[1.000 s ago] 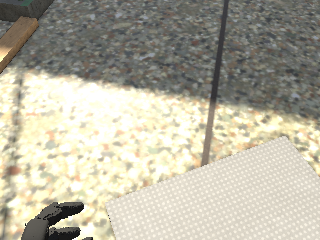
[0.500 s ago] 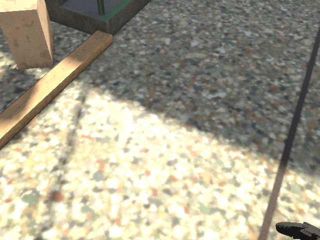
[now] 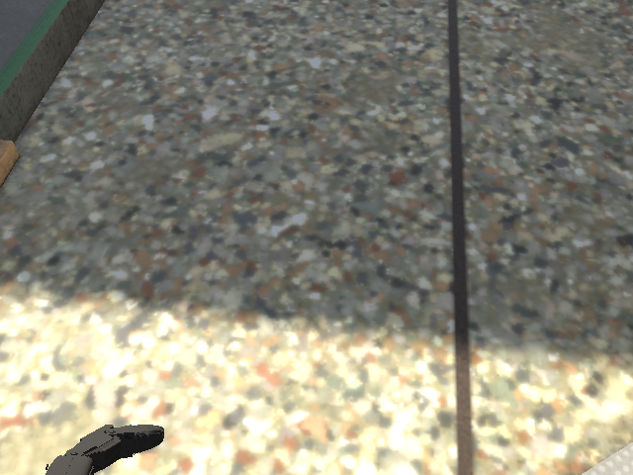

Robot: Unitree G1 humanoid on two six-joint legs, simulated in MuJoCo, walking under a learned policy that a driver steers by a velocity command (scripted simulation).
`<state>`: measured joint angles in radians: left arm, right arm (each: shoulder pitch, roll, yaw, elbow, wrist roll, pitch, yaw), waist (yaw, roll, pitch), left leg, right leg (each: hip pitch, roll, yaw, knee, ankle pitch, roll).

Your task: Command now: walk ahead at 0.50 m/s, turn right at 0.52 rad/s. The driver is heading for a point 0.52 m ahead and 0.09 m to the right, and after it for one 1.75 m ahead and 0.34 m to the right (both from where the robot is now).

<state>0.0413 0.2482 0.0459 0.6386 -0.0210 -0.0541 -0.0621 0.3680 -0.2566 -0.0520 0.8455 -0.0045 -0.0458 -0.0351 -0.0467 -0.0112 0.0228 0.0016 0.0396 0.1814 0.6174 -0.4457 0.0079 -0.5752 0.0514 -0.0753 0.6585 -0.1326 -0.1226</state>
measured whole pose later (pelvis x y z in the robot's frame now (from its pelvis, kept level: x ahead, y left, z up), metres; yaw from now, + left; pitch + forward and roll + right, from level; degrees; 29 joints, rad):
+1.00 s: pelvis +0.47 -0.06 +0.00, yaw -32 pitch +2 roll +1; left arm 0.04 0.25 0.05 0.60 0.02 -0.04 -0.03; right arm 0.29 -0.29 -0.05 0.85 0.02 -0.05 0.00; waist -0.06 0.00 0.07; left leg -0.23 0.02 0.02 0.99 -0.62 -0.03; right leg -0.50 0.03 -0.03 0.57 -0.12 -0.08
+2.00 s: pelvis +0.84 -0.13 +0.00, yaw -2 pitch +3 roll -2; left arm 0.02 0.26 0.06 0.79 -0.01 -0.12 -0.04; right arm 0.41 -0.27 -0.07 0.83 0.03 -0.04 -0.03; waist -0.05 0.03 0.03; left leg -0.23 -0.03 -0.17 1.07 -0.48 0.03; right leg -0.43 0.06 -0.02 0.53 -0.15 -0.04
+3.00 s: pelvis +1.39 -0.17 +0.00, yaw -19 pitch +1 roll +1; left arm 0.09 0.29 0.07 0.75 -0.03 -0.04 -0.04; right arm 0.28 -0.29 -0.07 0.84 0.02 -0.07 -0.01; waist -0.02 0.00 0.07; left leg -0.16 0.06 0.08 1.04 -0.52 -0.04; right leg -0.49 0.04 -0.05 0.66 -0.20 -0.12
